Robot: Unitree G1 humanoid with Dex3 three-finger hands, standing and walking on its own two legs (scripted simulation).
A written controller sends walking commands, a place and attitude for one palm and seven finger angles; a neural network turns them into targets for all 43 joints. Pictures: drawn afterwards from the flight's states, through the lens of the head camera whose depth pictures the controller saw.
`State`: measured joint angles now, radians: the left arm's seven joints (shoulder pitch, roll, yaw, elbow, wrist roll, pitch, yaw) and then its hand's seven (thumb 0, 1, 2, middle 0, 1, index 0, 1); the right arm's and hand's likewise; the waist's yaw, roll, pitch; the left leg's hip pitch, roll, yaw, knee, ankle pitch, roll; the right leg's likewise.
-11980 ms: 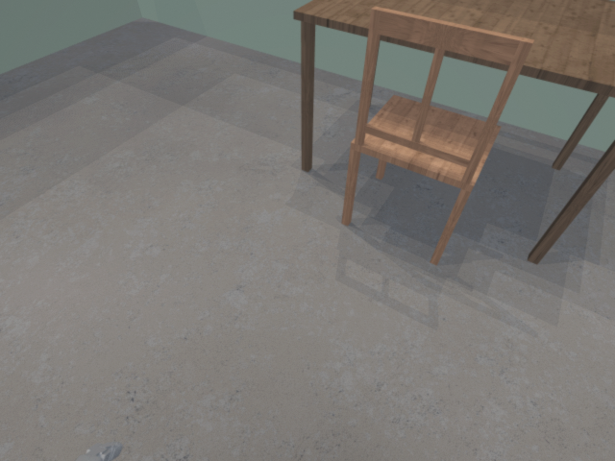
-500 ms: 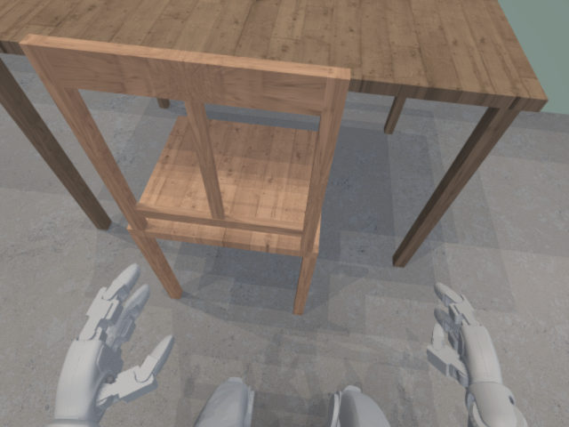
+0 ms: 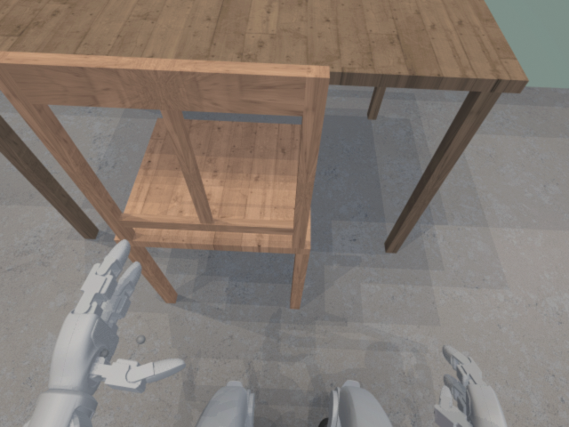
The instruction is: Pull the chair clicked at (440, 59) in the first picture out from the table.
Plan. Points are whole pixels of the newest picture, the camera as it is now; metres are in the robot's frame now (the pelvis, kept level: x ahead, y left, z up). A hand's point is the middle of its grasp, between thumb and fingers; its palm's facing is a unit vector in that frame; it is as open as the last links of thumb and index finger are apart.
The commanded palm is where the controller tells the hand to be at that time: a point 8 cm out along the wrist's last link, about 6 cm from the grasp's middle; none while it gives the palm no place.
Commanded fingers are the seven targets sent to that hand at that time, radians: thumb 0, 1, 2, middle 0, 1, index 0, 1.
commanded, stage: raise the hand toward the chair's back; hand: left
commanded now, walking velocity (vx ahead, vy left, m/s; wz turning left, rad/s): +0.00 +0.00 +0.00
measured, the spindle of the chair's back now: (191, 174) +0.50 +0.19 +0.00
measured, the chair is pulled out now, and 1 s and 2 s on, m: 0.00 0.00 0.00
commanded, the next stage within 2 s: aim the fingers beside a spindle in 1.08 s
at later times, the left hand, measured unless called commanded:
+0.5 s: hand (120, 310) +0.25 +0.21 +0.05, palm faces +0.01 -1.00 -0.06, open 16.9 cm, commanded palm +0.23 +0.27 +0.06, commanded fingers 0.00 -0.50 0.30 -0.06 -0.08 -0.06 -0.08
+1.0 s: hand (123, 304) +0.26 +0.21 +0.06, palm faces +0.01 -1.00 -0.06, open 16.9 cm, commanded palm +0.23 +0.27 +0.06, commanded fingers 0.00 -0.50 0.30 -0.06 -0.08 -0.06 -0.08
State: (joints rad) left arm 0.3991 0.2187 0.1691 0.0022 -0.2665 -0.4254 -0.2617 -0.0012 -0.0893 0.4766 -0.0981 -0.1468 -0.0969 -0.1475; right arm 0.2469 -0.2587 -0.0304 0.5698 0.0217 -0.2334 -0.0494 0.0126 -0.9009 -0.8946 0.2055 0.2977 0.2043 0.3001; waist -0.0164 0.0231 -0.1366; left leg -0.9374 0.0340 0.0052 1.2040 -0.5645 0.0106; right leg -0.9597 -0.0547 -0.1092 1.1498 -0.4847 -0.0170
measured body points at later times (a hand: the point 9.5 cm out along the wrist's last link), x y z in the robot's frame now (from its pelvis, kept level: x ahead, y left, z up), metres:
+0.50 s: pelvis +0.01 +0.01 +0.01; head +0.10 +0.02 +0.45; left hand +0.24 +0.27 +0.06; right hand +0.20 -0.22 -0.07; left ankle +0.01 +0.11 -0.64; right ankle +0.04 -0.12 -0.64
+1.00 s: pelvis +0.01 +0.01 +0.02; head +0.09 +0.01 +0.46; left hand +0.25 +0.26 +0.06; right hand +0.19 -0.24 -0.06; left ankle +0.01 +0.11 -0.64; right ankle +0.04 -0.12 -0.64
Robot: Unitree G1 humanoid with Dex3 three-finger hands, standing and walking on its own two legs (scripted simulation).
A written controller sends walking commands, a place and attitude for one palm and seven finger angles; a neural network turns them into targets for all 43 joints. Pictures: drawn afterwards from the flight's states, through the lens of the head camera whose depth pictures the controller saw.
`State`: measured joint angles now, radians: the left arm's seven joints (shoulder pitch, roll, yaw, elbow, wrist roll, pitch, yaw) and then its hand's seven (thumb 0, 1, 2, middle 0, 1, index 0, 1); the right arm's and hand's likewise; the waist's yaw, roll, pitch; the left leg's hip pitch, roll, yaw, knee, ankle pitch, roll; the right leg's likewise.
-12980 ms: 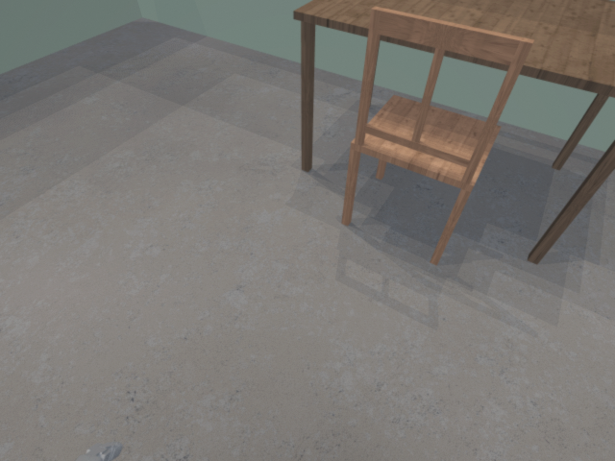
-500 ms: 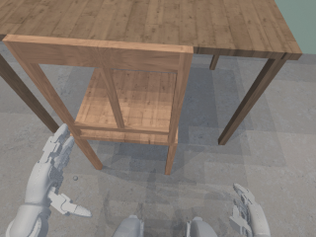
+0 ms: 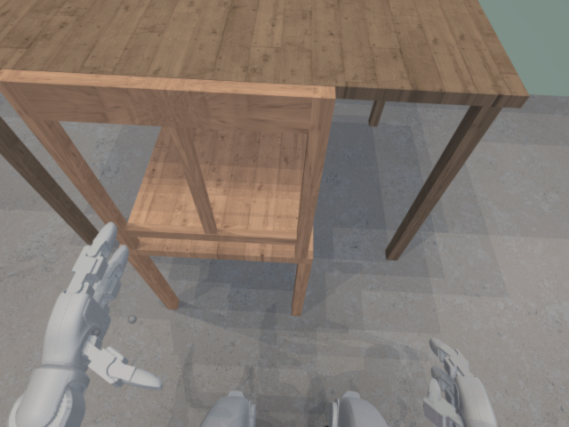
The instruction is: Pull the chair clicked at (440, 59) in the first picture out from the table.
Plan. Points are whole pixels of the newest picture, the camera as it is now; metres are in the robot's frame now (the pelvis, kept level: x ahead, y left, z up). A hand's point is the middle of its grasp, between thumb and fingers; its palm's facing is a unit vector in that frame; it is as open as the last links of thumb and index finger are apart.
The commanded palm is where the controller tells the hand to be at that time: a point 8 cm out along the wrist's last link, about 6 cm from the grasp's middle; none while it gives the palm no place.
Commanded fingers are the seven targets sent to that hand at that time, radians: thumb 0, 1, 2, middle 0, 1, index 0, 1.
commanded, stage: raise the hand toward the chair's back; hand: left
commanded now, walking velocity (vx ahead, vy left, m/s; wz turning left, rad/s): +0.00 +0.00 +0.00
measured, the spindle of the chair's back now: (197, 187) +0.49 +0.18 -0.02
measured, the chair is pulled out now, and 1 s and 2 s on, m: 0.00 0.00 0.00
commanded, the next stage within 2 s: aim the fingers beside a spindle in 0.08 s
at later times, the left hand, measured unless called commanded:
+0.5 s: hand (149, 306) +0.26 +0.19 +0.03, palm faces -0.02 -1.00 -0.05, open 16.9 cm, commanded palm +0.25 +0.25 +0.03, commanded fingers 0.00 -0.50 0.30 -0.06 -0.08 -0.06 -0.08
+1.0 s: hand (167, 290) +0.29 +0.18 +0.01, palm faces -0.03 -1.00 -0.04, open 16.9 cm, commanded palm +0.28 +0.23 +0.01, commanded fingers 0.00 -0.50 0.30 -0.06 -0.08 -0.06 -0.08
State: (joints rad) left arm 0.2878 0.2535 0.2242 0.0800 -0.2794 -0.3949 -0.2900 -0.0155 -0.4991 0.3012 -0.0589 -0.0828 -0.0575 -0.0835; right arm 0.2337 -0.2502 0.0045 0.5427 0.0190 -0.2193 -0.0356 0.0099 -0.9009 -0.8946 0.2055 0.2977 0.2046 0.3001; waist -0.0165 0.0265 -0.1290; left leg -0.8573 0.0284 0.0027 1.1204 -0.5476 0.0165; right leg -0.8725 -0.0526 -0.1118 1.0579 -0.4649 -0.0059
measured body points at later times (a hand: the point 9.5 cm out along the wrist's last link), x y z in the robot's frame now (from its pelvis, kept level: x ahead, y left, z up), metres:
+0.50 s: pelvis -0.01 -0.01 -0.01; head +0.08 +0.00 +0.43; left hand +0.26 +0.24 +0.03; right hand +0.17 -0.25 -0.09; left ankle +0.00 +0.10 -0.66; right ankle +0.03 -0.12 -0.66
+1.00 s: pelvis -0.01 +0.00 -0.02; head +0.09 +0.00 +0.42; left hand +0.29 +0.23 +0.01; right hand +0.16 -0.25 -0.12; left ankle +0.00 +0.10 -0.66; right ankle +0.03 -0.12 -0.66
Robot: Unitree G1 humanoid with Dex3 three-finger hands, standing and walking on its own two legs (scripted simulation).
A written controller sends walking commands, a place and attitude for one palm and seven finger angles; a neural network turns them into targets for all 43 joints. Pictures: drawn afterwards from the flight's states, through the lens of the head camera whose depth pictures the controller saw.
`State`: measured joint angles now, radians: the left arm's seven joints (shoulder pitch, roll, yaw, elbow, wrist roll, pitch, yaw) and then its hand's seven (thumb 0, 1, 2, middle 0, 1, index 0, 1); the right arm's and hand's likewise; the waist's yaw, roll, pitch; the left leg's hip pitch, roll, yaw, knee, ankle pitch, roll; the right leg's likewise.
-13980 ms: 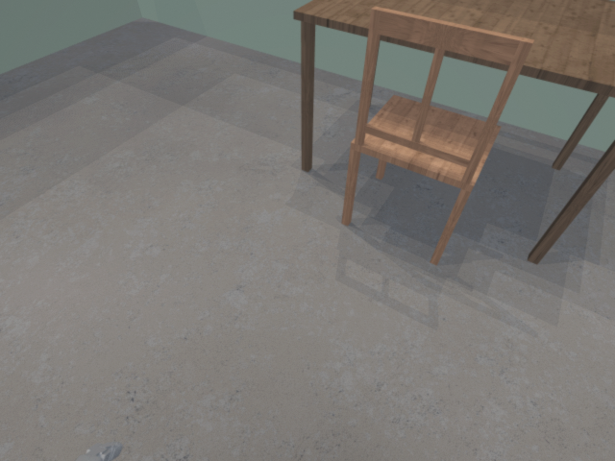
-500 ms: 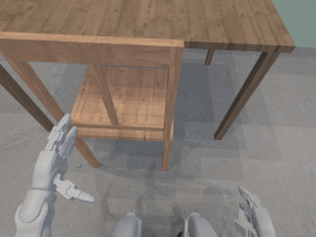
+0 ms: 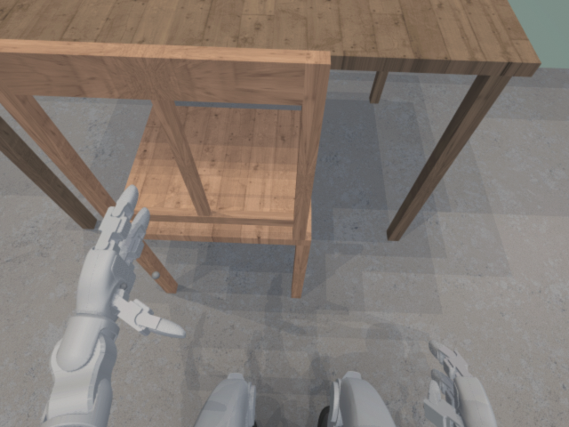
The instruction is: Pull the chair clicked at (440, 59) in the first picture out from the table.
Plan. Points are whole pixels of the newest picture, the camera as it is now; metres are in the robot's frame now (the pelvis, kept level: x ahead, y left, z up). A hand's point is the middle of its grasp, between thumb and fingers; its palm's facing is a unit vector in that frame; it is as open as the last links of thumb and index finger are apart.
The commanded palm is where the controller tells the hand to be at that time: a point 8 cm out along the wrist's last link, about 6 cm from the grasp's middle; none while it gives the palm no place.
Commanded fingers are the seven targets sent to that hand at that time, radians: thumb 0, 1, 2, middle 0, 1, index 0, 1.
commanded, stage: aim the fingers beside a spindle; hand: left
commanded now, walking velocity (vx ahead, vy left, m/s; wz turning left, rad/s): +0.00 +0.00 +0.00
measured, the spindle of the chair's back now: (187, 166) +0.50 +0.18 +0.00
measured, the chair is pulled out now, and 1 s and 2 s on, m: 0.00 0.00 0.00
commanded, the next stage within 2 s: push the fingers through the gap in 1.18 s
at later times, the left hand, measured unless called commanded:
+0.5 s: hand (185, 250) +0.35 +0.16 +0.01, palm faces -0.04 -1.00 -0.04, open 16.9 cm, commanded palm +0.33 +0.21 +0.01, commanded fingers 0.00 -0.50 0.30 -0.06 -0.08 -0.06 -0.08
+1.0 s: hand (188, 245) +0.36 +0.16 +0.00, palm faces -0.03 -1.00 -0.04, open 16.9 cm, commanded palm +0.33 +0.21 +0.01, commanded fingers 0.00 -0.50 0.30 -0.06 -0.08 -0.06 -0.08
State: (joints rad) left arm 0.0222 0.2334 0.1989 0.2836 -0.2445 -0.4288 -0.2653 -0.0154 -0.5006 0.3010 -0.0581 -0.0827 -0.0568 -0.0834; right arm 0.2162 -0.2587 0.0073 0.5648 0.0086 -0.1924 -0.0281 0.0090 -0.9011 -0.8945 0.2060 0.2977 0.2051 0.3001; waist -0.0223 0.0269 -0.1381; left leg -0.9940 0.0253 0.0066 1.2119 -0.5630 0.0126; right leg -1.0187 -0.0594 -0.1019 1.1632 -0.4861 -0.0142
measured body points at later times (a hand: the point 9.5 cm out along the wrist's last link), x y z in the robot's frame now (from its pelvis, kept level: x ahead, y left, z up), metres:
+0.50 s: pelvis +0.00 +0.00 -0.01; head +0.12 +0.00 +0.42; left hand +0.34 +0.21 +0.01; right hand +0.14 -0.25 -0.12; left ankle +0.01 +0.11 -0.64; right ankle +0.04 -0.12 -0.64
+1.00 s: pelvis +0.00 +0.00 -0.02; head +0.12 -0.01 +0.42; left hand +0.35 +0.21 +0.01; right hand +0.14 -0.26 -0.13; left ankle +0.01 +0.11 -0.64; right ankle +0.04 -0.12 -0.64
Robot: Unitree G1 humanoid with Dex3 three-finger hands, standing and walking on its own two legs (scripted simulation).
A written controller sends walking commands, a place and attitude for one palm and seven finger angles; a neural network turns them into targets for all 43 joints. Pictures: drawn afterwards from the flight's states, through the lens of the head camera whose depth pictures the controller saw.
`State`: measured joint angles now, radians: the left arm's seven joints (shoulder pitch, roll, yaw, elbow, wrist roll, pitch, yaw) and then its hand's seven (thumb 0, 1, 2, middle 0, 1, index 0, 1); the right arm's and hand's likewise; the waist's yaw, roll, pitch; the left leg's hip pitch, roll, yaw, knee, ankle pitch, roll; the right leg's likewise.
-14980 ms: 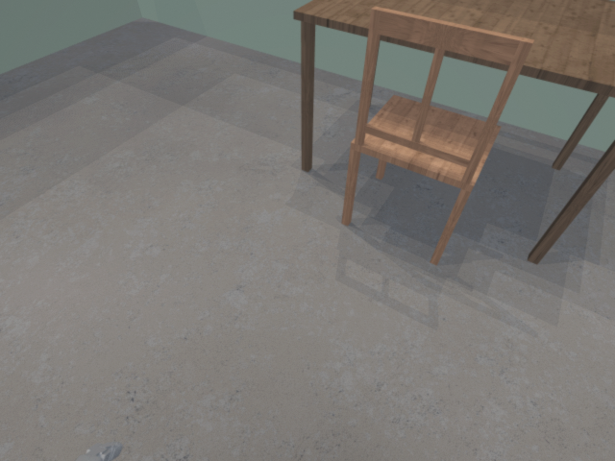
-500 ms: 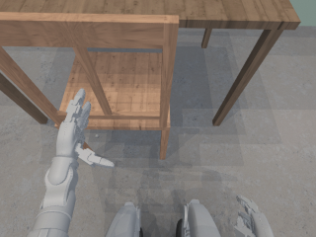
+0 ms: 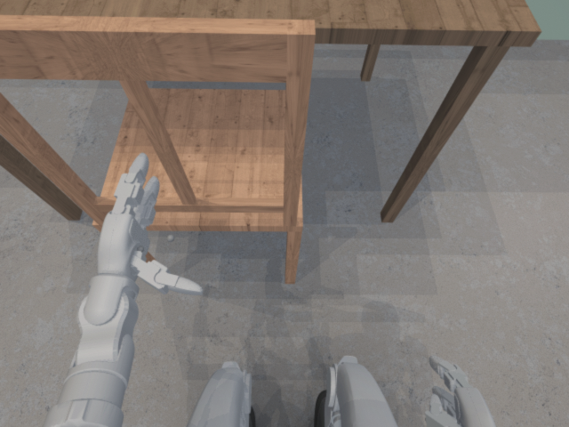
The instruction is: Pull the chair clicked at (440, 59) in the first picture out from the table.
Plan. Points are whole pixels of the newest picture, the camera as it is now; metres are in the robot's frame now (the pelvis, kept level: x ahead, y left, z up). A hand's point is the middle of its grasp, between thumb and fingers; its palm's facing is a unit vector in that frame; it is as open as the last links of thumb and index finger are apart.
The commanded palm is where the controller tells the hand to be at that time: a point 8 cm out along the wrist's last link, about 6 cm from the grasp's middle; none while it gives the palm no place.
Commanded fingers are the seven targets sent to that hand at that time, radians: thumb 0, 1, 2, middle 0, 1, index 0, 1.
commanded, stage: aim the fingers beside a spindle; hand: left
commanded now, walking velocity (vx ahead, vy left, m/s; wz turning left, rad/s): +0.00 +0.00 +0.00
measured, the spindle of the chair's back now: (166, 153) +0.50 +0.19 +0.02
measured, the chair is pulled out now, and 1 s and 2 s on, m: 0.00 0.00 0.00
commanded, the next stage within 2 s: push the fingers through the gap in 0.18 s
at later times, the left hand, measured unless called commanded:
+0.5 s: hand (167, 235) +0.36 +0.17 +0.02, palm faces -0.02 -1.00 -0.04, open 17.0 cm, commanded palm +0.35 +0.22 +0.02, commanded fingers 0.00 -0.50 0.30 -0.06 -0.08 -0.06 -0.08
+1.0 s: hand (177, 197) +0.42 +0.16 +0.02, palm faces +0.00 -1.00 -0.05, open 17.0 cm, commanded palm +0.40 +0.21 +0.02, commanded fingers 0.00 -0.50 0.30 -0.06 -0.08 -0.06 -0.08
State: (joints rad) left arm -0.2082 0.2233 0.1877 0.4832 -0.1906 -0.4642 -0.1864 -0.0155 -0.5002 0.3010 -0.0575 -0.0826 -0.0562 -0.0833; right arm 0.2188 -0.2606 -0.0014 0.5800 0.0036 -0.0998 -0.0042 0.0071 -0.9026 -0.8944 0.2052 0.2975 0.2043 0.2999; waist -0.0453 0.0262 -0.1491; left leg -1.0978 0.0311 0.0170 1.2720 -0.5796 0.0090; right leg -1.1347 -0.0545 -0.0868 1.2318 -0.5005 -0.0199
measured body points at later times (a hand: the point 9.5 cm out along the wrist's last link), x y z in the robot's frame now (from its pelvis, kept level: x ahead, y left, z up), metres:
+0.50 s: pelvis +0.00 +0.00 +0.00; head +0.12 +0.01 +0.43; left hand +0.36 +0.22 +0.02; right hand +0.14 -0.25 -0.11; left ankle +0.01 +0.11 -0.62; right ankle +0.04 -0.11 -0.62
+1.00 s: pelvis -0.01 +0.00 -0.01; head +0.12 +0.01 +0.42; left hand +0.41 +0.22 +0.03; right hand +0.09 -0.26 -0.13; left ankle +0.01 +0.11 -0.62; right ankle +0.04 -0.11 -0.62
